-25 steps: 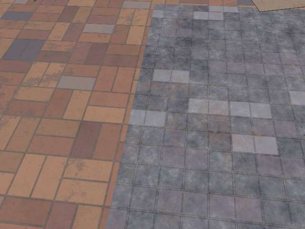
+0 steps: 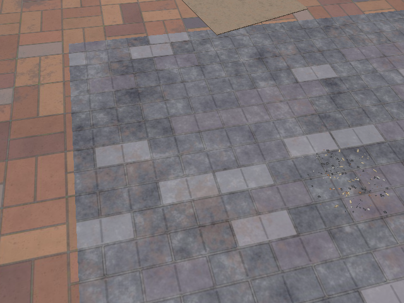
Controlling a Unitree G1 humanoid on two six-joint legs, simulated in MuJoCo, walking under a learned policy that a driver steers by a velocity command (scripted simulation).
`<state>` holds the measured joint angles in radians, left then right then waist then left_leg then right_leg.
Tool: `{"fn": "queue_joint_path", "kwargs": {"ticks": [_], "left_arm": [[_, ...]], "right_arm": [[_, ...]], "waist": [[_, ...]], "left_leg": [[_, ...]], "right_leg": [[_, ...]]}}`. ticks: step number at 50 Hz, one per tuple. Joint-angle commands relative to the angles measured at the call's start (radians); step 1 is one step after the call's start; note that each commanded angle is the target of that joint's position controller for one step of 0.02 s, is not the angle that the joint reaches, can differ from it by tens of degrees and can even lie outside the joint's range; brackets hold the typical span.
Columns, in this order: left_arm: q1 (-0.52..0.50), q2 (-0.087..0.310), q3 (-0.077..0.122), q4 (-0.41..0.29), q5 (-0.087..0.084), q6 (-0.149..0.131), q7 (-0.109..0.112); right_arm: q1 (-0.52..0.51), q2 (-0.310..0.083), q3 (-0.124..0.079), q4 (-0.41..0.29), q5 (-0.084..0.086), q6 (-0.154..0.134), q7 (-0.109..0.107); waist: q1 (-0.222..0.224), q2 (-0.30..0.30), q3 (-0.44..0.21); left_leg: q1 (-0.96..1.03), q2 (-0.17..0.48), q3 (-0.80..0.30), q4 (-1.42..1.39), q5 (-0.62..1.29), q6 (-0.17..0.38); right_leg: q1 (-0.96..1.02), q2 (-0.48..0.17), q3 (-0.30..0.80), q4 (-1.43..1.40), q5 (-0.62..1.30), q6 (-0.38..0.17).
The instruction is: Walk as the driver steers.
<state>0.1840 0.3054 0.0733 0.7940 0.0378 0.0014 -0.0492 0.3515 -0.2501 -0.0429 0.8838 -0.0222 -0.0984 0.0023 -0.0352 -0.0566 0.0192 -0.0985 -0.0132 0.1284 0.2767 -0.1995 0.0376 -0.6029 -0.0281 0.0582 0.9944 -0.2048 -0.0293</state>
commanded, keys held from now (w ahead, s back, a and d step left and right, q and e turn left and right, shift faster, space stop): w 1.00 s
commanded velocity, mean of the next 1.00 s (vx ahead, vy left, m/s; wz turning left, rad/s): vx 0.50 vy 0.00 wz -0.08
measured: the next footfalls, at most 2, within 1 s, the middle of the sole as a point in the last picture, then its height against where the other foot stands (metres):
right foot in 0.22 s outside the picture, level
left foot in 0.74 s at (181, 280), level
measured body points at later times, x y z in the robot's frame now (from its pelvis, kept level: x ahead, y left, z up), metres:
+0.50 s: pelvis +0.25 -0.06 +0.00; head +0.27 -0.07 +0.45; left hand +0.27 +0.21 -0.13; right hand +0.34 -0.32 -0.14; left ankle +0.35 +0.10 -0.68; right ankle +0.21 -0.12 -0.75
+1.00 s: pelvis +0.53 -0.01 +0.00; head +0.55 +0.00 +0.45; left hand +0.62 +0.24 -0.14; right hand +0.52 -0.27 -0.14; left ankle +0.53 +0.05 -0.75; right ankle +0.56 -0.17 -0.67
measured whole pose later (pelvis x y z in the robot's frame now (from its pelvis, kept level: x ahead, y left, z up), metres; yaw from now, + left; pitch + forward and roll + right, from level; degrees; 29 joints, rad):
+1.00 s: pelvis +0.53 -0.01 +0.00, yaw -3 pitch -1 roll +0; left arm 0.21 0.24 0.05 0.94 0.04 -0.04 -0.02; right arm 0.35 -0.22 -0.05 1.00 -0.01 -0.08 0.01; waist -0.01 -0.04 0.04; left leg -0.11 -0.07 0.10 0.29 -0.17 0.10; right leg -0.54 -0.09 0.01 1.03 -0.22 -0.04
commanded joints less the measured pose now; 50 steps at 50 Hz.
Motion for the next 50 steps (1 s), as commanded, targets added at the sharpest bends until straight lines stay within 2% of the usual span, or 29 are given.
{"fn": "queue_joint_path", "kwargs": {"ticks": [1, 4, 7, 9, 10, 11, 12, 13, 14, 15, 16, 17, 18, 20, 25, 28, 32, 34, 35, 36, 37, 38, 39, 40, 41, 42, 44, 47, 50], "left_arm": [[-0.06, -0.002, -0.017, -0.073, 0.0, -0.012, -0.01], [-0.161, -0.012, -0.033, -0.103, 0.0, -0.02, -0.015], [-0.196, 0.005, -0.035, -0.117, 0.002, -0.027, -0.007], [-0.123, 0.018, -0.029, -0.093, 0.009, -0.038, 0.005], [0.01, 0.029, -0.019, -0.044, 0.017, -0.049, 0.013], [0.182, 0.082, 0.001, 0.012, 0.032, -0.059, 0.026], [0.299, 0.206, 0.03, 0.021, 0.043, -0.061, 0.041], [0.295, 0.209, 0.037, 0.029, -0.007, -0.048, 0.048], [0.198, 0.168, 0.025, 0.026, -0.022, -0.046, 0.049], [0.128, 0.097, 0.006, 0.02, -0.021, -0.052, 0.045], [0.085, 0.056, -0.006, 0.02, -0.021, -0.059, 0.042], [0.063, 0.03, -0.013, 0.028, -0.027, -0.066, 0.043], [0.064, 0.022, -0.016, 0.034, -0.025, -0.074, 0.043], [0.105, 0.037, -0.011, 0.062, -0.03, -0.089, 0.043], [0.192, 0.035, -0.011, 0.117, -0.032, -0.094, 0.044], [0.236, 0.046, -0.012, 0.144, -0.029, -0.096, 0.046], [0.29, 0.06, -0.011, 0.186, -0.02, -0.091, 0.057], [0.279, 0.071, -0.009, 0.197, -0.016, -0.087, 0.064], [0.262, 0.079, -0.008, 0.199, -0.013, -0.087, 0.066], [0.25, 0.088, -0.006, 0.203, -0.011, -0.084, 0.066], [0.239, 0.081, -0.009, 0.203, -0.013, -0.081, 0.065], [0.248, 0.045, -0.023, 0.174, -0.021, -0.083, 0.063], [0.371, -0.054, -0.038, 0.166, -0.054, -0.083, 0.05], [0.28, 0.051, -0.012, 0.171, -0.026, -0.079, 0.056], [0.208, 0.049, -0.008, 0.148, -0.028, -0.084, 0.05], [0.174, 0.029, -0.012, 0.144, -0.029, -0.088, 0.047], [0.19, -0.004, -0.017, 0.156, -0.005, -0.065, 0.039], [0.158, -0.029, -0.019, 0.149, 0.0, -0.041, 0.024], [0.024, -0.025, -0.02, 0.106, -0.001, -0.033, 0.019]], "right_arm": [[-0.012, -0.103, -0.018, -0.035, 0.003, -0.017, 0.007], [0.035, -0.125, -0.023, -0.005, 0.006, -0.01, 0.007], [0.088, -0.148, -0.028, 0.033, 0.005, 0.006, 0.003], [0.09, -0.163, -0.031, 0.051, 0.007, 0.018, 0.0], [0.09, -0.157, -0.027, 0.058, 0.013, 0.025, -0.001], [0.088, -0.127, -0.016, 0.042, 0.015, 0.026, -0.001], [0.136, -0.02, 0.012, -0.017, 0.034, 0.022, 0.011], [0.107, -0.109, -0.017, -0.004, 0.013, 0.026, 0.004], [0.033, -0.127, -0.027, -0.021, 0.008, 0.029, 0.004], [0.005, -0.1, -0.02, -0.023, 0.013, 0.023, 0.01], [0.009, -0.082, -0.019, -0.011, 0.012, 0.028, 0.012], [0.032, -0.071, -0.017, 0.002, -0.004, 0.043, 0.014], [0.051, -0.056, -0.015, 0.015, -0.012, 0.055, 0.02], [0.025, -0.049, -0.018, 0.008, -0.015, 0.067, 0.03], [-0.185, -0.039, -0.014, -0.055, -0.012, 0.07, 0.035], [-0.288, -0.026, -0.002, -0.086, -0.006, 0.065, 0.037], [-0.371, -0.043, -0.001, -0.12, -0.005, 0.06, 0.033], [-0.357, -0.054, -0.005, -0.122, -0.006, 0.053, 0.029], [-0.312, -0.062, -0.011, -0.11, -0.005, 0.048, 0.024], [-0.214, -0.077, -0.02, -0.078, -0.007, 0.042, 0.016], [-0.041, -0.099, -0.033, -0.019, -0.015, 0.032, 0.005], [0.145, -0.18, -0.056, 0.019, -0.038, 0.024, -0.008], [0.174, -0.276, -0.08, 0.03, -0.036, 0.03, -0.006], [0.076, -0.215, -0.068, 0.016, 0.003, 0.04, 0.002], [-0.032, -0.156, -0.051, -0.002, 0.01, 0.039, 0.004], [-0.079, -0.099, -0.036, -0.003, 0.005, 0.032, 0.008], [-0.095, -0.049, -0.02, 0.022, 0.009, 0.02, 0.003], [-0.027, -0.071, -0.023, 0.062, 0.015, -0.002, 0.002], [0.022, -0.081, -0.023, 0.085, 0.016, -0.004, 0.001]], "waist": [[0.021, 0.149, 0.031], [-0.002, 0.154, 0.043], [-0.006, 0.161, 0.053], [0.037, 0.159, 0.014], [0.099, 0.123, -0.056], [0.16, 0.072, -0.167], [0.168, -0.161, -0.312], [0.17, -0.125, -0.323], [0.125, -0.047, -0.161], [0.091, -0.017, -0.072], [0.056, -0.012, -0.021], [0.024, -0.03, 0.004], [0.012, -0.034, -0.002], [0.003, -0.015, 0.004], [0.039, -0.002, 0.067], [0.065, -0.003, 0.078], [0.082, -0.001, 0.096], [0.063, -0.002, 0.089], [0.038, -0.008, 0.063], [-0.005, -0.009, 0.009], [-0.077, 0.024, -0.084], [-0.133, 0.116, -0.214], [-0.066, 0.359, -0.317], [-0.054, 0.17, -0.234], [-0.016, 0.129, -0.096], [0.005, 0.084, -0.036], [0.055, 0.119, 0.001], [0.068, 0.114, 0.009], [0.047, 0.107, 0.057]], "left_leg": [[0.006, 0.231, -0.126, -0.147, 0.26, 0.123], [0.007, 0.236, -0.085, -0.141, 0.3, 0.114], [0.083, 0.272, -0.092, -0.093, 0.391, 0.111], [0.12, 0.27, -0.069, 0.041, 0.623, 0.1], [0.09, 0.236, -0.027, 0.209, 0.692, 0.081], [-0.056, 0.195, -0.001, 0.426, 0.521, 0.058], [-0.416, 0.057, 0.037, 0.806, -0.021, 0.008], [-0.54, -0.004, -0.097, 0.954, -0.332, 0.013], [-0.597, 0.061, -0.149, 0.98, -0.256, 0.025], [-0.57, 0.091, -0.151, 0.925, -0.178, 0.028], [-0.518, 0.116, -0.148, 0.862, -0.136, 0.024], [-0.463, 0.127, -0.145, 0.822, -0.113, 0.013], [-0.426, 0.123, -0.136, 0.814, -0.09, 0.005], [-0.447, 0.122, -0.123, 0.791, -0.044, -0.007], [-0.571, 0.139, -0.104, 0.592, 0.12, -0.038], [-0.536, 0.113, -0.077, 0.444, 0.191, -0.031], [-0.524, 0.084, -0.064, 0.337, 0.168, 0.008], [-0.474, 0.061, -0.054, 0.297, 0.099, 0.04], [-0.396, 0.033, -0.041, 0.278, 0.056, 0.058], [-0.272, -0.003, -0.026, 0.251, 0.029, 0.078], [-0.055, -0.016, -0.023, 0.193, 0.063, 0.105], [0.216, 0.19, -0.249, 0.18, -0.016, 0.158], [0.444, 0.452, -0.76, 0.044, -0.084, 0.3], [0.35, 0.398, -0.767, -0.007, -0.142, 0.266], [0.205, 0.367, -0.599, -0.021, -0.12, 0.237], [0.096, 0.323, -0.498, -0.057, -0.018, 0.212], [-0.027, 0.247, -0.349, -0.098, 0.101, 0.163], [-0.052, 0.227, -0.278, -0.134, 0.197, 0.174], [-0.029, 0.211, -0.238, -0.18, 0.186, 0.178]], "right_leg": [[-0.036, -0.012, -0.019, -0.156, 0.102, 0.012], [0.051, -0.007, -0.094, -0.315, 0.123, -0.002], [0.094, 0.001, -0.126, -0.396, 0.057, -0.041], [0.218, 0.043, -0.153, -0.462, 0.001, -0.078], [0.395, 0.071, -0.165, -0.536, 0.04, -0.101], [0.648, -0.015, -0.064, -0.537, 0.004, -0.135], [0.972, -0.339, 0.392, -0.59, -0.076, -0.249], [0.927, -0.397, 0.604, -0.71, -0.025, -0.288], [0.807, -0.34, 0.426, -0.706, -0.009, -0.26], [0.667, -0.289, 0.315, -0.738, 0.051, -0.228], [0.571, -0.237, 0.225, -0.775, 0.098, -0.188], [0.498, -0.198, 0.161, -0.803, 0.134, -0.163], [0.47, -0.18, 0.125, -0.821, 0.17, -0.161], [0.471, -0.169, 0.091, -0.847, 0.239, -0.177], [0.518, -0.153, 0.029, -0.888, 0.279, -0.184], [0.546, -0.149, -0.004, -0.883, 0.34, -0.174], [0.658, -0.188, -0.007, -0.849, 0.426, -0.167], [0.705, -0.203, -0.017, -0.792, 0.555, -0.155], [0.711, -0.2, -0.031, -0.727, 0.697, -0.142], [0.709, -0.187, -0.046, -0.604, 0.821, -0.128], [0.644, -0.142, -0.085, -0.401, 0.802, -0.108], [0.438, -0.088, -0.121, -0.098, 0.483, -0.088], [0.082, 0.123, -0.128, 0.254, -0.288, -0.047], [-0.003, 0.07, 0.02, 0.319, -0.284, -0.068], [-0.024, 0.02, 0.013, 0.293, -0.185, -0.074], [0.007, -0.015, 0.004, 0.238, -0.121, -0.072], [0.098, -0.053, -0.009, 0.152, -0.079, -0.05], [0.09, -0.063, -0.04, 0.098, -0.042, -0.021], [-0.018, -0.089, -0.066, -0.016, 0.06, 0.008]]}}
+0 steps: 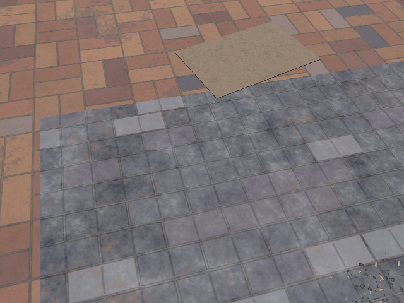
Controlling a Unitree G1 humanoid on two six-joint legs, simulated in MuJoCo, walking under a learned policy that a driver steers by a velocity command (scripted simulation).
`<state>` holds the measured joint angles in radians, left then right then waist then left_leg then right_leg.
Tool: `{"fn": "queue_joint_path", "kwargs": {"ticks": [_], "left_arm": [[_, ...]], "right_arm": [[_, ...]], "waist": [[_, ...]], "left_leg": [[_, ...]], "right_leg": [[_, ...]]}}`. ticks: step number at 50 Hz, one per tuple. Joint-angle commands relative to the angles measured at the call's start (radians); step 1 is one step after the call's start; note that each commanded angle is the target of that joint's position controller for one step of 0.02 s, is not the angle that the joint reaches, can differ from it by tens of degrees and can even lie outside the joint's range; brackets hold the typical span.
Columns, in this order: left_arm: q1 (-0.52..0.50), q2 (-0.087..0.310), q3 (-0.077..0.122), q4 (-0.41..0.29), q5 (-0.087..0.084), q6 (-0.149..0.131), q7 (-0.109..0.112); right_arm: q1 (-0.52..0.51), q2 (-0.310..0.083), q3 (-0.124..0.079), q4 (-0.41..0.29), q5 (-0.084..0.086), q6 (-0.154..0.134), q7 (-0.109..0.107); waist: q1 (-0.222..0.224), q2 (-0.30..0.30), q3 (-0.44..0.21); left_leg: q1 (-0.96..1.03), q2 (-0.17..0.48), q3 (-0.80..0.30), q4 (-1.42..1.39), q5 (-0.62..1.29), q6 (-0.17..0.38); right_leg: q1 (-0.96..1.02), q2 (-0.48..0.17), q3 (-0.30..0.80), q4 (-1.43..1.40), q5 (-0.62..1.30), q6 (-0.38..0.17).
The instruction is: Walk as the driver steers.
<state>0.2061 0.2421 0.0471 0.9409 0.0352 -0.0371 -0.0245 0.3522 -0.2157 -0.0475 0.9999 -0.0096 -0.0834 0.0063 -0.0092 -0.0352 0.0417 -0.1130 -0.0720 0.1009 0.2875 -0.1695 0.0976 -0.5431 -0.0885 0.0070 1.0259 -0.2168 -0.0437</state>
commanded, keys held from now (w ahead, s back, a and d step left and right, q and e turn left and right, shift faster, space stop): w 0.04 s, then w+q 0.96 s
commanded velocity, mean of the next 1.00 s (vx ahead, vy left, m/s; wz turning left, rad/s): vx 0.50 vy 0.00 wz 0.43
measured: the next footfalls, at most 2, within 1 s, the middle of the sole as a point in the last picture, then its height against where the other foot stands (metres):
right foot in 0.28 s outside the picture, level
left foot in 0.84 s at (161, 292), level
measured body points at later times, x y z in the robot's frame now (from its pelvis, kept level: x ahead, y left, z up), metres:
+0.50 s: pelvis +0.26 -0.05 +0.00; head +0.29 -0.06 +0.45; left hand +0.28 +0.22 -0.13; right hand +0.37 -0.30 -0.15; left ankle +0.23 +0.08 -0.66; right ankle +0.29 -0.12 -0.75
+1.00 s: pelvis +0.49 +0.08 -0.01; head +0.52 +0.10 +0.44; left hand +0.45 +0.35 -0.14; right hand +0.70 -0.13 -0.14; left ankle +0.50 +0.12 -0.75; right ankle +0.52 -0.08 -0.66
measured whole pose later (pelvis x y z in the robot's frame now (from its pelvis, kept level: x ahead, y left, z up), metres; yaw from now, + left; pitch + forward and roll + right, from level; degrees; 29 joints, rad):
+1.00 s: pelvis +0.49 +0.08 -0.01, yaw +30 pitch +0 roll +0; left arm 0.21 0.24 0.05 0.85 0.03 -0.06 0.00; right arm 0.23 -0.27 -0.08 0.89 -0.01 -0.02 0.00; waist 0.01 -0.02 0.08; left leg -0.25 -0.13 0.05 0.44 -0.19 0.14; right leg -0.46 -0.10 -0.01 1.18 -0.34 0.02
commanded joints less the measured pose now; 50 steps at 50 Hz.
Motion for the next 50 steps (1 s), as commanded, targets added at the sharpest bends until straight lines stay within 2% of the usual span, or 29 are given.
{"fn": "queue_joint_path", "kwargs": {"ticks": [1, 5, 8, 10, 12, 13, 14, 15, 16, 17, 18, 19, 21, 24, 26, 31, 35, 37, 38, 40, 41, 42, 43, 44, 45, 46, 47, 48, 50], "left_arm": [[-0.041, 0.038, 0.004, -0.055, -0.001, 0.005, -0.007], [-0.187, 0.02, -0.008, -0.104, -0.008, -0.003, -0.006], [-0.252, 0.029, -0.009, -0.131, -0.012, -0.008, -0.002], [-0.268, 0.046, -0.006, -0.149, -0.014, -0.017, 0.001], [-0.208, 0.069, 0.002, -0.144, -0.017, -0.03, 0.007], [-0.117, 0.086, 0.012, -0.119, -0.016, -0.039, 0.014], [0.043, 0.116, 0.027, -0.07, -0.005, -0.053, 0.025], [0.219, 0.2, 0.049, -0.05, 0.022, -0.063, 0.041], [0.223, 0.293, 0.072, -0.059, 0.027, -0.052, 0.038], [0.144, 0.205, 0.056, -0.078, 0.005, -0.036, 0.034], [0.057, 0.12, 0.033, -0.093, -0.003, -0.036, 0.032], [0.017, 0.08, 0.023, -0.093, -0.004, -0.042, 0.03], [0.017, 0.049, 0.015, -0.075, -0.01, -0.054, 0.039], [0.076, 0.058, 0.018, -0.047, -0.023, -0.08, 0.038], [0.103, 0.066, 0.021, -0.037, -0.021, -0.086, 0.038], [0.148, 0.073, 0.022, -0.016, -0.015, -0.083, 0.039], [0.212, 0.105, 0.03, 0.007, -0.015, -0.073, 0.047], [0.226, 0.117, 0.033, 0.015, -0.012, -0.059, 0.053], [0.224, 0.13, 0.036, 0.016, -0.011, -0.052, 0.055], [0.219, 0.163, 0.046, 0.016, -0.011, -0.032, 0.056], [0.208, 0.173, 0.048, 0.008, -0.015, -0.021, 0.053], [0.195, 0.161, 0.044, -0.017, -0.015, -0.018, 0.049], [0.22, 0.032, 0.019, -0.094, -0.021, -0.026, 0.028], [0.088, 0.121, 0.036, -0.136, -0.016, -0.04, 0.022], [0.016, 0.111, 0.032, -0.159, -0.027, -0.053, 0.017], [0.035, 0.103, 0.027, -0.147, -0.029, -0.064, 0.02], [0.05, 0.104, 0.029, -0.132, -0.018, -0.058, 0.023], [0.079, 0.101, 0.029, -0.127, 0.002, -0.04, 0.023], [0.09, 0.086, 0.027, -0.132, 0.015, -0.007, 0.016]], "right_arm": [[0.037, -0.111, -0.017, -0.024, 0.003, -0.017, -0.002], [0.102, -0.109, -0.013, 0.002, 0.003, -0.014, -0.004], [0.14, -0.121, -0.015, 0.016, -0.003, -0.007, -0.01], [0.135, -0.134, -0.02, 0.016, -0.008, -0.002, -0.016], [0.098, -0.151, -0.028, 0.008, -0.013, 0.002, -0.02], [0.076, -0.16, -0.032, 0.003, -0.012, 0.002, -0.019], [0.061, -0.15, -0.03, -0.003, -0.006, 0.002, -0.015], [0.055, -0.104, -0.018, -0.042, 0.004, 0.0, -0.012], [0.169, -0.003, -0.003, -0.069, 0.038, 0.006, -0.015], [0.139, -0.111, -0.028, -0.046, 0.009, 0.02, -0.02], [0.078, -0.114, -0.035, -0.051, 0.003, 0.023, -0.013], [0.044, -0.083, -0.031, -0.058, 0.002, 0.025, -0.005], [0.029, -0.067, -0.035, -0.062, -0.018, 0.048, 0.011], [-0.024, -0.045, -0.034, -0.09, -0.021, 0.075, 0.027], [-0.093, -0.045, -0.032, -0.117, -0.023, 0.083, 0.036], [-0.275, -0.036, -0.014, -0.189, -0.021, 0.08, 0.057], [-0.385, -0.043, -0.005, -0.238, -0.027, 0.078, 0.066], [-0.394, -0.054, -0.008, -0.25, -0.03, 0.078, 0.066], [-0.377, -0.061, -0.012, -0.248, -0.032, 0.078, 0.062], [-0.256, -0.088, -0.028, -0.219, -0.032, 0.075, 0.051], [-0.127, -0.109, -0.043, -0.181, -0.035, 0.065, 0.04], [0.037, -0.182, -0.072, -0.134, -0.048, 0.057, 0.024], [0.015, -0.303, -0.098, -0.15, -0.043, 0.06, 0.011], [0.06, -0.312, -0.099, -0.166, -0.017, 0.075, 0.006], [0.009, -0.28, -0.09, -0.15, -0.01, 0.079, -0.003], [-0.042, -0.222, -0.076, -0.152, -0.002, 0.073, -0.006], [-0.092, -0.187, -0.067, -0.16, 0.001, 0.064, -0.009], [-0.12, -0.16, -0.057, -0.166, 0.008, 0.055, -0.012], [-0.102, -0.159, -0.052, -0.164, 0.015, 0.032, -0.008]], "waist": [[0.011, 0.086, 0.045], [-0.028, 0.089, 0.06], [-0.048, 0.097, 0.057], [-0.042, 0.106, 0.053], [-0.003, 0.114, 0.031], [0.039, 0.11, -0.009], [0.105, 0.061, -0.098], [0.16, -0.044, -0.246], [0.096, -0.275, -0.341], [0.074, -0.119, -0.268], [0.046, -0.036, -0.132], [0.03, -0.017, -0.064], [-0.001, -0.059, -0.025], [-0.014, -0.05, -0.021], [-0.009, -0.04, -0.003], [0.017, -0.034, 0.046], [0.046, -0.033, 0.065], [0.041, -0.04, 0.061], [0.029, -0.051, 0.044], [-0.023, -0.069, -0.031], [-0.077, -0.048, -0.106], [-0.15, 0.034, -0.203], [-0.07, 0.275, -0.264], [-0.124, 0.137, -0.3], [-0.098, 0.087, -0.156], [-0.052, 0.038, -0.074], [-0.011, 0.012, -0.038], [0.022, 0.019, -0.043], [0.042, 0.026, -0.059]], "left_leg": [[-0.002, 0.262, -0.196, -0.195, 0.171, 0.115], [0.032, 0.24, -0.179, -0.175, 0.266, 0.106], [0.105, 0.255, -0.203, -0.122, 0.344, 0.111], [0.144, 0.274, -0.232, -0.079, 0.397, 0.108], [0.146, 0.281, -0.248, -0.005, 0.48, 0.087], [0.127, 0.263, -0.242, 0.09, 0.562, 0.072], [0.061, 0.206, -0.202, 0.28, 0.543, 0.05], [-0.113, 0.134, -0.153, 0.569, 0.267, 0.029], [-0.442, -0.022, -0.079, 0.854, -0.364, -0.002], [-0.499, 0.048, -0.162, 0.949, -0.335, 0.014], [-0.509, 0.092, -0.171, 0.943, -0.238, 0.015], [-0.485, 0.125, -0.165, 0.909, -0.173, 0.008], [-0.44, 0.156, -0.153, 0.867, -0.125, -0.013], [-0.477, 0.165, -0.134, 0.856, -0.06, -0.03], [-0.54, 0.178, -0.125, 0.825, 0.006, -0.04], [-0.547, 0.167, -0.065, 0.557, 0.158, -0.051], [-0.511, 0.145, 0.006, 0.407, 0.13, -0.013], [-0.48, 0.117, 0.033, 0.364, 0.056, 0.018], [-0.437, 0.087, 0.053, 0.352, 0.006, 0.036], [-0.294, 0.013, 0.079, 0.325, -0.096, 0.08], [-0.132, -0.021, 0.072, 0.259, -0.08, 0.109], [0.122, 0.063, -0.084, 0.187, -0.129, 0.158], [0.425, 0.372, -0.604, 0.128, -0.149, 0.295], [0.431, 0.418, -0.839, -0.007, -0.135, 0.327], [0.336, 0.397, -0.661, -0.02, -0.055, 0.294], [0.198, 0.354, -0.556, -0.031, 0.075, 0.254], [0.104, 0.298, -0.473, -0.039, 0.189, 0.218], [0.044, 0.258, -0.415, -0.048, 0.268, 0.205], [-0.001, 0.224, -0.373, -0.054, 0.353, 0.202]], "right_leg": [[-0.098, -0.031, -0.023, -0.1, 0.104, 0.029], [-0.071, -0.002, -0.057, -0.315, 0.202, 0.044], [-0.062, 0.022, -0.059, -0.397, 0.203, 0.043], [-0.04, 0.031, -0.046, -0.435, 0.159, 0.031], [0.068, 0.054, -0.042, -0.485, 0.084, 0.01], [0.194, 0.08, -0.052, -0.527, 0.057, -0.004], [0.41, 0.073, -0.043, -0.588, 0.089, -0.03], [0.664, -0.147, 0.178, -0.611, -0.032, -0.077], [0.862, -0.388, 0.593, -0.731, -0.119, -0.173], [0.755, -0.35, 0.611, -0.765, -0.211, -0.166], [0.62, -0.306, 0.45, -0.782, -0.208, -0.14], [0.517, -0.26, 0.322, -0.815, -0.103, -0.119], [0.425, -0.195, 0.156, -0.847, 0.038, -0.08], [0.424, -0.189, 0.043, -0.868, 0.184, -0.085], [0.439, -0.186, -0.016, -0.884, 0.215, -0.09], [0.46, -0.158, -0.153, -0.891, 0.302, -0.086], [0.558, -0.19, -0.215, -0.864, 0.398, -0.082], [0.62, -0.2, -0.247, -0.801, 0.55, -0.074], [0.643, -0.201, -0.266, -0.743, 0.702, -0.068], [0.668, -0.202, -0.286, -0.525, 0.943, -0.064], [0.614, -0.194, -0.298, -0.325, 0.896, -0.051], [0.419, -0.169, -0.303, -0.035, 0.632, -0.014], [-0.055, 0.02, -0.265, 0.32, -0.299, 0.053], [-0.186, 0.085, -0.032, 0.422, -0.324, 0.059], [-0.252, 0.019, 0.008, 0.384, -0.204, 0.044], [-0.198, -0.017, 0.007, 0.279, -0.124, 0.039], [-0.13, -0.038, 0.012, 0.209, -0.102, 0.044], [-0.064, -0.046, 0.018, 0.168, -0.096, 0.057], [-0.018, -0.042, 0.011, 0.111, -0.098, 0.08]]}}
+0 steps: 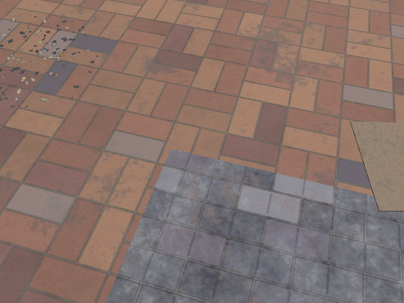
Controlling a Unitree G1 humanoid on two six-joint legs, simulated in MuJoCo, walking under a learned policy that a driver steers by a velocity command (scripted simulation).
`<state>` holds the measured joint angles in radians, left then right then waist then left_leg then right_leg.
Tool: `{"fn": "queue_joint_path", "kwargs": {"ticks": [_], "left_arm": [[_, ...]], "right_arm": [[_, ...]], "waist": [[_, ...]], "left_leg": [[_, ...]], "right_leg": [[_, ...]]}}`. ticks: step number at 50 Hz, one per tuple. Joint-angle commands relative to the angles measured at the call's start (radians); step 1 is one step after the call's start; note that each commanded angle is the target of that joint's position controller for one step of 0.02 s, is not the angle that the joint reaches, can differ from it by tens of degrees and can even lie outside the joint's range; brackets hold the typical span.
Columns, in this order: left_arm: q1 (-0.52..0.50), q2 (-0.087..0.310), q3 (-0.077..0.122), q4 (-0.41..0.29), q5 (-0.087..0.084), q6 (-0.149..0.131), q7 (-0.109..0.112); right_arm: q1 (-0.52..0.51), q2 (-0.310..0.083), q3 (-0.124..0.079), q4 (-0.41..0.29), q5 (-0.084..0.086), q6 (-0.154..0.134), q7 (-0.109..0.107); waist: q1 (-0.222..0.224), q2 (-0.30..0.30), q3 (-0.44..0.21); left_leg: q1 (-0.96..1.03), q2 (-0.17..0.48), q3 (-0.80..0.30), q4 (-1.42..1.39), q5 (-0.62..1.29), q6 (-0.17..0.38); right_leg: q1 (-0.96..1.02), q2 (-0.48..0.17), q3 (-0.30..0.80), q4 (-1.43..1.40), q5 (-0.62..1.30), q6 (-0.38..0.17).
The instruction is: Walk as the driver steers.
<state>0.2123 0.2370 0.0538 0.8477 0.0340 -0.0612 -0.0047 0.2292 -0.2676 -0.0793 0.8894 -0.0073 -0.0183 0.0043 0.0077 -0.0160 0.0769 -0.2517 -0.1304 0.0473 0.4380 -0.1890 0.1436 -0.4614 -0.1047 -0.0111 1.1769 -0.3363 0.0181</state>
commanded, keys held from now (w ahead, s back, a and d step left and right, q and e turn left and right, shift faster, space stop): w+q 0.08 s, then w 0.76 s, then w+e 0.16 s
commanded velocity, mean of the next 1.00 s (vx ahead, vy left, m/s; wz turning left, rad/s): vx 0.50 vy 0.00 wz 0.16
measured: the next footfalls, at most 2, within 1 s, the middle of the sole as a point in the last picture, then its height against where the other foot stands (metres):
right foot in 0.38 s outside the picture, level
left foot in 0.92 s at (169, 243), level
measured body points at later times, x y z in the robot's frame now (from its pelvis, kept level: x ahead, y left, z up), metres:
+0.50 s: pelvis +0.29 -0.04 +0.00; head +0.32 -0.04 +0.44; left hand +0.39 +0.24 -0.11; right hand +0.33 -0.30 -0.15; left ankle +0.12 +0.05 -0.64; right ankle +0.37 -0.10 -0.74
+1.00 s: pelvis +0.55 +0.04 +0.00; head +0.58 +0.06 +0.44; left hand +0.49 +0.29 -0.15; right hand +0.75 -0.17 -0.11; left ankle +0.61 +0.13 -0.74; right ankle +0.41 -0.09 -0.66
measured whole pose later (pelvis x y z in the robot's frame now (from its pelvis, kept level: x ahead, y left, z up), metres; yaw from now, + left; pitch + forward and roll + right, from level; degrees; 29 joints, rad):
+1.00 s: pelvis +0.55 +0.04 +0.00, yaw +6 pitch +1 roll -1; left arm 0.40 0.23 0.04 0.98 0.00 -0.06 0.00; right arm 0.09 -0.23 -0.02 0.82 -0.04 -0.07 0.01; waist 0.05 -0.02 0.05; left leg -0.37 0.00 0.10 0.52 -0.17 0.08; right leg -0.22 0.01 0.00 1.00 -0.41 -0.07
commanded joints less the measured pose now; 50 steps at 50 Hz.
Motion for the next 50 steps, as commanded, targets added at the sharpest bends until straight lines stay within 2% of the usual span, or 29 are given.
{"fn": "queue_joint_path", "kwargs": {"ticks": [1, 3, 6, 10, 14, 15, 17, 18, 19, 20, 21, 22, 23, 24, 26, 29, 31, 33, 36, 40, 43, 44, 45, 46, 47, 48, 49, 50], "left_arm": [[0.068, 0.082, 0.018, -0.047, 0.016, 0.028, -0.007], [-0.01, 0.079, 0.016, -0.077, 0.014, 0.037, -0.01], [-0.124, 0.085, 0.012, -0.115, 0.009, 0.039, -0.013], [-0.229, 0.074, -0.001, -0.149, 0.004, 0.03, -0.024], [-0.319, 0.078, -0.01, -0.19, -0.004, 0.016, -0.031], [-0.311, 0.086, -0.009, -0.193, -0.005, 0.012, -0.03], [-0.195, 0.111, 0.001, -0.163, -0.008, 0.004, -0.021], [-0.08, 0.134, 0.013, -0.127, -0.011, -0.001, -0.01], [0.077, 0.154, 0.024, -0.083, -0.007, -0.01, 0.003], [0.243, 0.227, 0.041, -0.06, 0.016, -0.016, 0.02], [0.25, 0.308, 0.063, -0.042, 0.024, -0.008, 0.011], [0.167, 0.215, 0.046, -0.05, -0.012, 0.003, -0.002], [0.07, 0.148, 0.03, -0.065, -0.021, 0.002, -0.006], [0.033, 0.109, 0.019, -0.062, -0.013, -0.003, -0.009], [0.042, 0.084, 0.007, -0.03, -0.015, -0.016, -0.003], [0.105, 0.103, 0.01, 0.013, -0.026, -0.038, -0.008], [0.135, 0.115, 0.013, 0.032, -0.027, -0.041, -0.008], [0.163, 0.11, 0.011, 0.049, -0.029, -0.038, -0.009], [0.204, 0.119, 0.011, 0.071, -0.03, -0.038, -0.01], [0.255, 0.132, 0.012, 0.1, -0.023, -0.033, -0.003], [0.246, 0.144, 0.014, 0.112, -0.017, -0.024, 0.006], [0.234, 0.152, 0.015, 0.114, -0.017, -0.021, 0.008], [0.222, 0.146, 0.012, 0.113, -0.02, -0.017, 0.007], [0.208, 0.114, 0.0, 0.082, -0.029, -0.02, 0.005], [0.328, -0.008, -0.027, 0.056, -0.063, -0.018, 0.001], [0.276, 0.126, 0.008, 0.08, -0.033, -0.005, 0.014], [0.208, 0.126, 0.016, 0.064, -0.031, -0.005, 0.009], [0.178, 0.098, 0.011, 0.061, -0.032, -0.005, 0.002]], "right_arm": [[0.04, -0.122, -0.023, -0.049, 0.014, -0.039, -0.004], [0.084, -0.142, -0.027, -0.044, 0.01, -0.044, -0.002], [0.153, -0.133, -0.022, -0.031, 0.008, -0.044, -0.001], [0.235, -0.115, -0.01, -0.004, 0.004, -0.049, -0.007], [0.282, -0.123, -0.003, 0.018, -0.009, -0.05, -0.021], [0.275, -0.132, -0.003, 0.02, -0.012, -0.051, -0.024], [0.228, -0.153, -0.005, 0.017, -0.014, -0.056, -0.028], [0.217, -0.163, -0.007, 0.02, -0.017, -0.058, -0.026], [0.198, -0.163, -0.005, 0.019, -0.014, -0.06, -0.021], [0.208, -0.109, 0.01, -0.012, -0.008, -0.066, -0.017], [0.354, -0.035, 0.018, -0.007, 0.027, -0.063, -0.011], [0.288, -0.116, 0.008, 0.005, -0.012, -0.058, -0.017], [0.203, -0.112, 0.007, -0.012, -0.013, -0.058, -0.01], [0.155, -0.093, 0.014, -0.024, -0.014, -0.059, -0.004], [0.152, -0.071, 0.019, -0.026, -0.028, -0.041, 0.009], [0.13, -0.046, 0.027, -0.032, -0.035, -0.024, 0.023], [0.04, -0.041, 0.033, -0.06, -0.036, -0.02, 0.029], [-0.057, -0.033, 0.041, -0.092, -0.032, -0.021, 0.032], [-0.168, -0.011, 0.056, -0.123, -0.024, -0.026, 0.036], [-0.253, -0.026, 0.058, -0.149, -0.02, -0.03, 0.03], [-0.231, -0.049, 0.048, -0.149, -0.024, -0.04, 0.022], [-0.152, -0.061, 0.039, -0.126, -0.027, -0.047, 0.016], [0.002, -0.084, 0.026, -0.073, -0.035, -0.059, 0.007], [0.182, -0.155, 0.005, -0.037, -0.059, -0.071, -0.008], [0.238, -0.26, -0.024, -0.03, -0.067, -0.063, -0.012], [0.193, -0.199, -0.016, -0.038, -0.029, -0.05, -0.008], [0.091, -0.134, 0.004, -0.05, -0.022, -0.05, -0.006], [0.035, -0.081, 0.016, -0.054, -0.022, -0.057, -0.002]], "waist": [[0.026, 0.011, -0.088], [0.004, 0.027, -0.061], [-0.039, 0.053, -0.032], [-0.086, 0.07, -0.029], [-0.111, 0.081, -0.003], [-0.098, 0.087, 0.0], [-0.033, 0.103, -0.032], [0.016, 0.1, -0.091], [0.095, 0.069, -0.172], [0.144, -0.033, -0.306], [0.062, -0.28, -0.383], [0.043, -0.096, -0.267], [0.019, -0.027, -0.13], [0.008, 0.011, -0.077], [-0.026, -0.043, -0.057], [-0.037, -0.056, -0.058], [-0.024, -0.05, -0.03], [-0.004, -0.048, -0.008], [0.024, -0.053, -0.004], [0.047, -0.059, -0.001], [0.019, -0.061, -0.01], [-0.02, -0.058, -0.045], [-0.088, -0.02, -0.126], [-0.153, 0.06, -0.252], [-0.108, 0.292, -0.383], [-0.111, 0.139, -0.333], [-0.071, 0.094, -0.183], [-0.049, 0.08, -0.111]], "left_leg": [[0.12, 0.268, -0.306, -0.214, 0.372, 0.154], [0.107, 0.25, -0.308, -0.237, 0.326, 0.141], [0.16, 0.242, -0.312, -0.251, 0.322, 0.108], [0.261, 0.243, -0.289, -0.23, 0.435, 0.066], [0.349, 0.277, -0.295, -0.201, 0.525, 0.062], [0.359, 0.29, -0.297, -0.188, 0.567, 0.055], [0.341, 0.289, -0.271, -0.102, 0.788, 0.023], [0.339, 0.272, -0.255, 0.023, 0.903, 0.01], [0.266, 0.233, -0.217, 0.212, 0.846, -0.006], [0.091, 0.173, -0.18, 0.501, 0.515, -0.02], [-0.228, -0.026, -0.113, 0.821, -0.303, -0.062], [-0.318, 0.041, -0.189, 0.883, -0.28, -0.044], [-0.33, 0.087, -0.181, 0.851, -0.187, -0.046], [-0.315, 0.12, -0.166, 0.804, -0.139, -0.05], [-0.256, 0.158, -0.142, 0.729, -0.114, -0.067], [-0.277, 0.18, -0.1, 0.665, -0.085, -0.094], [-0.348, 0.211, -0.07, 0.59, -0.02, -0.114], [-0.383, 0.226, -0.042, 0.473, 0.051, -0.132], [-0.334, 0.212, -0.004, 0.289, 0.15, -0.138], [-0.297, 0.186, 0.014, 0.168, 0.158, -0.115], [-0.218, 0.157, 0.011, 0.106, 0.057, -0.075], [-0.117, 0.129, 0.015, 0.067, 0.027, -0.06], [0.081, 0.117, 0.015, -0.001, 0.055, -0.035], [0.345, 0.29, -0.161, -0.016, -0.012, 0.012], [0.614, 0.585, -0.593, -0.099, -0.088, 0.129], [0.509, 0.568, -0.655, -0.159, -0.171, 0.121], [0.369, 0.518, -0.493, -0.188, -0.167, 0.088], [0.258, 0.473, -0.378, -0.232, -0.09, 0.06]], "right_leg": [[-0.107, -0.022, 0.021, -0.074, 0.041, 0.027], [-0.155, -0.019, 0.011, -0.152, 0.114, 0.041], [-0.228, -0.011, 0.006, -0.292, 0.231, 0.043], [-0.235, 0.016, -0.01, -0.44, 0.34, 0.016], [-0.21, 0.056, -0.034, -0.56, 0.324, -0.028], [-0.177, 0.065, -0.034, -0.588, 0.297, -0.046], [0.004, 0.113, -0.045, -0.639, 0.219, -0.085], [0.137, 0.148, -0.056, -0.661, 0.183, -0.105], [0.343, 0.122, -0.035, -0.718, 0.228, -0.134], [0.589, -0.097, 0.205, -0.717, 0.123, -0.183], [0.773, -0.331, 0.695, -0.839, 0.105, -0.333], [0.656, -0.287, 0.729, -0.901, -0.004, -0.311], [0.51, -0.251, 0.549, -0.917, 0.003, -0.29], [0.42, -0.2, 0.437, -0.944, 0.105, -0.266], [0.33, -0.127, 0.285, -0.98, 0.246, -0.227], [0.32, -0.108, 0.206, -1.016, 0.362, -0.237], [0.329, -0.098, 0.168, -1.054, 0.361, -0.241], [0.342, -0.073, 0.124, -1.069, 0.39, -0.231], [0.353, -0.05, 0.069, -1.06, 0.465, -0.207], [0.443, -0.089, 0.068, -1.018, 0.543, -0.198], [0.504, -0.121, 0.08, -0.923, 0.7, -0.184], [0.505, -0.112, 0.079, -0.829, 0.811, -0.172], [0.455, -0.069, 0.049, -0.654, 0.823, -0.154], [0.275, -0.017, 0.018, -0.392, 0.576, -0.134], [-0.076, 0.151, -0.061, -0.046, -0.105, -0.09], [-0.151, 0.125, 0.047, 0.053, -0.172, -0.106], [-0.167, 0.077, 0.073, 0.046, -0.081, -0.113], [-0.142, 0.043, 0.069, 0.004, -0.014, -0.11]]}}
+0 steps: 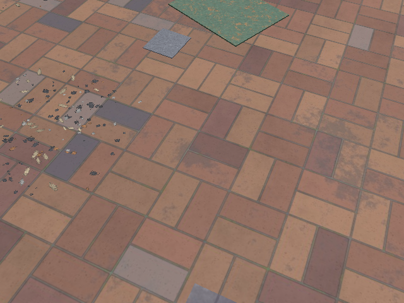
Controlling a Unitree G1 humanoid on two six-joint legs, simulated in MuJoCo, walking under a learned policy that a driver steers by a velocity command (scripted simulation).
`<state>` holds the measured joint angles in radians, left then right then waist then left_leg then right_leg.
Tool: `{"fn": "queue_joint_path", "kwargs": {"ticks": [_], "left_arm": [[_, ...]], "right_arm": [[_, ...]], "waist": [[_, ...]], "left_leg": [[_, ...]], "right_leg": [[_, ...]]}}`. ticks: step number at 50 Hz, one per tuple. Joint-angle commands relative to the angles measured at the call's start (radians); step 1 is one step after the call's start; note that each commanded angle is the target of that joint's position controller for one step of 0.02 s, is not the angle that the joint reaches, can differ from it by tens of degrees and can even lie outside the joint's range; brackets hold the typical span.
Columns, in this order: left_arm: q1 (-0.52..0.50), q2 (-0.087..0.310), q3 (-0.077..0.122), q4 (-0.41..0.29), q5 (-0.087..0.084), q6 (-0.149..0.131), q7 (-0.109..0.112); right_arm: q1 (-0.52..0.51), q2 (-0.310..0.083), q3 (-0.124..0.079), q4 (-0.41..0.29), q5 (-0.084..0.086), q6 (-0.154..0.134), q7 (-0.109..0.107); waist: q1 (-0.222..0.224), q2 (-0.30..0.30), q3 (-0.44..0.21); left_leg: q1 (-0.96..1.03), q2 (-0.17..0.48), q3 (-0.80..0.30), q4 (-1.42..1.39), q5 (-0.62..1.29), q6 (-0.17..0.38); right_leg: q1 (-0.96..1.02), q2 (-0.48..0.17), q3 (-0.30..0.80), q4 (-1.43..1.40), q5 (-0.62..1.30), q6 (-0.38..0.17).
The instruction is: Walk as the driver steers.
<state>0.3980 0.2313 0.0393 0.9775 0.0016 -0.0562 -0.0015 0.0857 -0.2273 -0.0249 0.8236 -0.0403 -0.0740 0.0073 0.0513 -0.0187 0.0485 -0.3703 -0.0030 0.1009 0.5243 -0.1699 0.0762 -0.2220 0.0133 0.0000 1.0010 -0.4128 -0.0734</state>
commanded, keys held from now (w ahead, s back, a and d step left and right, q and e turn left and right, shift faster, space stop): w+e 0.32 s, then w+q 0.68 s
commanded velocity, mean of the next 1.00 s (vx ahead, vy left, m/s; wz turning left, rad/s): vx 0.50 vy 0.00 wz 0.02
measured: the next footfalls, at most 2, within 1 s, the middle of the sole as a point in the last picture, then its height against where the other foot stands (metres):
right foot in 0.46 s outside the picture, level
left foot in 0.98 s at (209, 244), level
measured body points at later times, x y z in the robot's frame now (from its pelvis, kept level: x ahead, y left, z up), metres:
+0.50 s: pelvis +0.26 -0.04 -0.01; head +0.29 -0.05 +0.44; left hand +0.48 +0.15 -0.12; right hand +0.15 -0.26 -0.16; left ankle +0.09 +0.09 -0.69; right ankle +0.33 -0.12 -0.73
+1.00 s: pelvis +0.53 -0.05 -0.02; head +0.56 -0.04 +0.43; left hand +0.47 +0.20 -0.17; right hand +0.70 -0.28 -0.13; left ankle +0.63 +0.01 -0.73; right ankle +0.34 -0.13 -0.71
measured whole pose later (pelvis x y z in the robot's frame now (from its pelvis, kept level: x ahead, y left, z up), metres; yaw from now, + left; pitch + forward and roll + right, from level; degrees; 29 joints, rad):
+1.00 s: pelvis +0.53 -0.05 -0.02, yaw +3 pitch +0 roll -1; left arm 0.40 0.21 0.05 1.02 0.02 -0.06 0.03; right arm 0.07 -0.21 -0.06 0.84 -0.04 -0.03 0.04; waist 0.02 -0.01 0.07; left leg -0.45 -0.03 0.14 0.60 -0.16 0.17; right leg 0.07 -0.08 -0.34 0.58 -0.47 0.01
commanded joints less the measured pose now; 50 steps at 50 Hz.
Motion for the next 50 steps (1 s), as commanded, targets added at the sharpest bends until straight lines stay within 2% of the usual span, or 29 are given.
{"fn": "queue_joint_path", "kwargs": {"ticks": [1, 2, 3, 5, 7, 12, 16, 17, 18, 20, 21, 22, 23, 24, 25, 26, 27, 28, 29, 30, 33, 38, 40, 43, 45, 47, 48, 49, 50], "left_arm": [[-0.016, 0.093, 0.028, -0.063, 0.009, 0.0, -0.007], [0.0, 0.082, 0.027, -0.058, 0.022, 0.015, -0.015], [0.003, 0.068, 0.028, -0.056, 0.026, 0.028, -0.022], [-0.034, 0.054, 0.029, -0.073, 0.026, 0.043, -0.032], [-0.099, 0.05, 0.03, -0.097, 0.027, 0.051, -0.039], [-0.267, 0.033, 0.018, -0.162, 0.026, 0.049, -0.052], [-0.388, 0.027, 0.005, -0.214, 0.032, 0.046, -0.063], [-0.404, 0.026, 0.003, -0.221, 0.036, 0.043, -0.062], [-0.403, 0.024, 0.002, -0.222, 0.039, 0.041, -0.058], [-0.356, 0.036, 0.007, -0.204, 0.043, 0.035, -0.044], [-0.292, 0.054, 0.015, -0.182, 0.045, 0.029, -0.036], [-0.167, 0.078, 0.028, -0.136, 0.05, 0.018, -0.029], [0.007, 0.124, 0.046, -0.078, 0.067, 0.003, -0.018], [0.133, 0.254, 0.08, -0.063, 0.089, -0.003, -0.002], [0.107, 0.266, 0.086, -0.07, 0.046, 0.006, 0.003], [-0.008, 0.237, 0.076, -0.08, 0.021, 0.007, 0.004], [-0.086, 0.158, 0.055, -0.083, 0.021, 0.0, 0.001], [-0.133, 0.095, 0.038, -0.082, 0.021, -0.009, -0.001], [-0.159, 0.06, 0.028, -0.075, 0.015, -0.017, 0.003], [-0.153, 0.047, 0.024, -0.07, 0.017, -0.025, 0.005], [-0.096, 0.081, 0.032, -0.044, 0.013, -0.053, 0.007], [-0.044, 0.066, 0.024, -0.024, 0.017, -0.059, 0.015], [-0.023, 0.081, 0.025, -0.017, 0.016, -0.059, 0.021], [0.026, 0.105, 0.029, 0.003, 0.017, -0.051, 0.03], [0.021, 0.121, 0.033, 0.005, 0.021, -0.041, 0.036], [0.001, 0.154, 0.043, -0.001, 0.025, -0.027, 0.042], [-0.009, 0.17, 0.048, -0.008, 0.027, -0.016, 0.04], [-0.024, 0.178, 0.05, -0.021, 0.023, -0.007, 0.034], [-0.022, 0.141, 0.04, -0.054, 0.021, -0.008, 0.028]], "right_arm": [[0.161, -0.097, -0.032, 0.017, 0.013, -0.009, -0.008], [0.155, -0.081, -0.027, 0.027, 0.018, -0.016, -0.013], [0.165, -0.082, -0.027, 0.033, 0.019, -0.025, -0.015], [0.193, -0.096, -0.033, 0.048, 0.028, -0.042, -0.016], [0.219, -0.104, -0.037, 0.061, 0.029, -0.047, -0.018], [0.271, -0.096, -0.034, 0.089, 0.024, -0.043, -0.021], [0.338, -0.118, -0.039, 0.118, 0.022, -0.035, -0.03], [0.371, -0.113, -0.037, 0.135, 0.02, -0.031, -0.031], [0.392, -0.112, -0.035, 0.151, 0.016, -0.025, -0.031], [0.397, -0.131, -0.035, 0.173, 0.014, -0.016, -0.03], [0.388, -0.147, -0.037, 0.18, 0.013, -0.009, -0.029], [0.376, -0.151, -0.036, 0.183, 0.018, -0.001, -0.025], [0.353, -0.136, -0.028, 0.171, 0.031, 0.001, -0.022], [0.405, -0.029, -0.003, 0.118, 0.072, -0.004, -0.003], [0.381, -0.092, -0.028, 0.124, 0.067, -0.001, -0.011], [0.275, -0.117, -0.042, 0.096, 0.055, 0.001, -0.014], [0.261, -0.089, -0.036, 0.096, 0.053, -0.004, -0.011], [0.277, -0.069, -0.038, 0.117, 0.044, 0.004, -0.012], [0.308, -0.051, -0.038, 0.132, 0.023, 0.02, -0.008], [0.337, -0.03, -0.037, 0.147, 0.014, 0.036, 0.0], [0.281, -0.014, -0.044, 0.123, 0.016, 0.058, 0.018], [0.093, -0.007, -0.037, 0.051, 0.016, 0.056, 0.034], [0.019, 0.003, -0.027, 0.021, 0.013, 0.054, 0.042], [-0.047, -0.007, -0.024, -0.016, 0.006, 0.054, 0.049], [-0.033, -0.024, -0.031, -0.022, 0.004, 0.055, 0.048], [0.052, -0.051, -0.045, -0.004, 0.004, 0.057, 0.04], [0.139, -0.07, -0.056, 0.018, 0.005, 0.052, 0.035], [0.273, -0.1, -0.074, 0.059, -0.001, 0.042, 0.026], [0.383, -0.203, -0.107, 0.08, -0.011, 0.038, 0.011]], "waist": [[-0.073, 0.097, -0.045], [-0.049, 0.114, -0.028], [-0.039, 0.112, -0.03], [-0.028, 0.092, -0.021], [-0.032, 0.085, -0.003], [-0.057, 0.079, 0.042], [-0.092, 0.079, 0.061], [-0.101, 0.075, 0.065], [-0.097, 0.079, 0.069], [-0.065, 0.107, 0.046], [-0.028, 0.12, 0.01], [0.03, 0.107, -0.059], [0.107, 0.07, -0.157], [0.113, -0.144, -0.33], [0.096, -0.097, -0.386], [0.058, -0.014, -0.219], [0.017, -0.011, -0.099], [-0.019, -0.001, -0.03], [-0.051, -0.033, 0.002], [-0.063, -0.053, 0.001], [-0.078, -0.045, 0.018], [-0.052, -0.055, 0.063], [-0.035, -0.054, 0.072], [-0.02, -0.048, 0.077], [-0.042, -0.058, 0.058], [-0.087, -0.085, -0.004], [-0.124, -0.083, -0.058], [-0.187, -0.045, -0.133], [-0.228, 0.07, -0.224]], "left_leg": [[0.31, 0.305, -0.34, -0.344, -0.046, 0.093], [0.26, 0.273, -0.268, -0.364, 0.003, 0.069], [0.242, 0.267, -0.228, -0.372, 0.051, 0.064], [0.246, 0.262, -0.16, -0.392, 0.124, 0.067], [0.263, 0.258, -0.101, -0.407, 0.153, 0.068], [0.295, 0.228, 0.03, -0.405, 0.253, 0.058], [0.387, 0.256, 0.097, -0.37, 0.382, 0.05], [0.41, 0.264, 0.097, -0.356, 0.428, 0.053], [0.435, 0.272, 0.096, -0.336, 0.499, 0.058], [0.479, 0.281, 0.097, -0.245, 0.776, 0.068], [0.492, 0.281, 0.094, -0.147, 0.903, 0.07], [0.467, 0.264, 0.095, 0.008, 0.904, 0.064], [0.302, 0.227, 0.094, 0.229, 0.709, 0.049], [-0.088, 0.089, 0.107, 0.64, 0.13, -0.002], [-0.203, -0.031, -0.066, 0.849, -0.36, -0.008], [-0.259, 0.036, -0.156, 0.838, -0.271, 0.005], [-0.246, 0.076, -0.146, 0.762, -0.2, 0.01], [-0.207, 0.103, -0.141, 0.691, -0.156, 0.012], [-0.159, 0.114, -0.137, 0.649, -0.122, 0.002], [-0.118, 0.113, -0.133, 0.639, -0.099, -0.004], [-0.189, 0.118, -0.119, 0.61, -0.019, -0.016], [-0.291, 0.119, -0.076, 0.38, 0.151, -0.029], [-0.264, 0.103, -0.031, 0.254, 0.187, -0.022], [-0.248, 0.079, 0.018, 0.153, 0.152, 0.013], [-0.2, 0.039, 0.045, 0.12, 0.078, 0.05], [-0.092, -0.029, 0.078, 0.118, -0.038, 0.096], [0.003, -0.064, 0.08, 0.093, -0.082, 0.122], [0.192, -0.09, 0.054, 0.005, -0.057, 0.153], [0.413, 0.09, -0.2, -0.052, -0.156, 0.212]], "right_leg": [[-0.35, -0.094, 0.054, 0.147, 0.094, -0.013], [-0.317, -0.105, 0.051, 0.128, 0.116, -0.002], [-0.3, -0.105, 0.045, 0.128, 0.132, 0.006], [-0.342, -0.111, 0.036, 0.122, 0.179, 0.018], [-0.412, -0.123, 0.027, 0.098, 0.246, 0.029], [-0.458, -0.112, -0.022, -0.129, 0.399, 0.04], [-0.425, -0.087, -0.104, -0.298, 0.407, 0.004], [-0.409, -0.075, -0.106, -0.332, 0.374, -0.011], [-0.386, -0.057, -0.111, -0.361, 0.332, -0.028], [-0.294, -0.001, -0.135, -0.398, 0.225, -0.067], [-0.212, 0.029, -0.142, -0.419, 0.176, -0.088], [-0.058, 0.05, -0.143, -0.486, 0.194, -0.11], [0.22, -0.017, -0.074, -0.534, 0.256, -0.143], [0.606, -0.364, 0.359, -0.555, 0.21, -0.259], [0.571, -0.484, 0.619, -0.694, 0.303, -0.294], [0.421, -0.422, 0.411, -0.708, 0.302, -0.24], [0.27, -0.378, 0.289, -0.753, 0.308, -0.187], [0.172, -0.327, 0.188, -0.793, 0.319, -0.126], [0.099, -0.284, 0.106, -0.822, 0.321, -0.084], [0.062, -0.269, 0.062, -0.839, 0.332, -0.069], [0.074, -0.259, -0.028, -0.866, 0.435, -0.066], [0.123, -0.234, -0.154, -0.871, 0.516, -0.061], [0.149, -0.243, -0.191, -0.868, 0.56, -0.061], [0.248, -0.279, -0.226, -0.834, 0.666, -0.06], [0.311, -0.292, -0.257, -0.752, 0.89, -0.049], [0.351, -0.298, -0.279, -0.581, 1.163, -0.041], [0.343, -0.298, -0.28, -0.427, 1.191, -0.039], [0.257, -0.283, -0.291, -0.2, 1.067, -0.018], [0.043, -0.236, -0.293, 0.12, 0.682, 0.017]]}}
